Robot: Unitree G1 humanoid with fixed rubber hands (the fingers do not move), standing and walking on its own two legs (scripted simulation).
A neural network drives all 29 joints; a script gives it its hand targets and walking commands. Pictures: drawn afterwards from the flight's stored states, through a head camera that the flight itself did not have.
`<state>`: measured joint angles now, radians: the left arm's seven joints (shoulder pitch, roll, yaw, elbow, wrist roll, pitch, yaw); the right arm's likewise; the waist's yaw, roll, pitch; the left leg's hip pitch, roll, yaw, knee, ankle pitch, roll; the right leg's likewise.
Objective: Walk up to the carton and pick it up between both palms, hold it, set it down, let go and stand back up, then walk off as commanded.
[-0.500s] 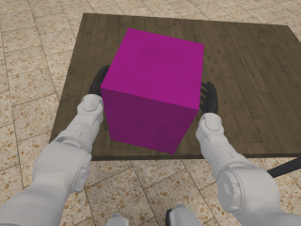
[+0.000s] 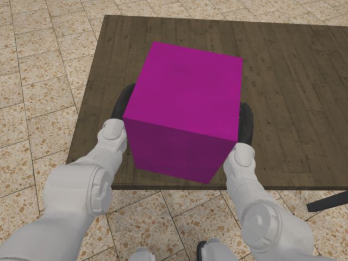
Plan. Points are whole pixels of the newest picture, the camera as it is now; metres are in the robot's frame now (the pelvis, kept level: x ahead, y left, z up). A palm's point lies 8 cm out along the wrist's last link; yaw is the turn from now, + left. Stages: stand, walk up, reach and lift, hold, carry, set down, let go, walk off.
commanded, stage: reach and lift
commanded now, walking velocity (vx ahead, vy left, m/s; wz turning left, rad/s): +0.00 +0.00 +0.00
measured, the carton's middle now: (183, 119) +0.45 -0.03 +0.02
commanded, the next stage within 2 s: none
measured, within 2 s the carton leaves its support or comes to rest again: leaves its support in 1.96 s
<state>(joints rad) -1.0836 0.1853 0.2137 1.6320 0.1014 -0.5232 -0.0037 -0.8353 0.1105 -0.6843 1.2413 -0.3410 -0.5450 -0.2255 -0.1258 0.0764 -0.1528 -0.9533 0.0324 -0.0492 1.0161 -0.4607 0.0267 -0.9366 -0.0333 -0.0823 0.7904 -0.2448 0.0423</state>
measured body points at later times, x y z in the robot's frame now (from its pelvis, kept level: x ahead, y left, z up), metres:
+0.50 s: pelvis +0.03 -0.03 +0.02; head +0.15 -0.01 +0.46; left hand +0.48 +0.11 +0.02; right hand +0.40 -0.18 +0.01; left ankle +0.00 +0.08 -0.68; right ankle +0.07 -0.17 -0.68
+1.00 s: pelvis +0.02 -0.01 +0.03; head +0.15 +0.02 +0.46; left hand +0.48 +0.11 +0.02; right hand +0.40 -0.17 +0.02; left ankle +0.00 +0.08 -0.68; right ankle +0.07 -0.17 -0.68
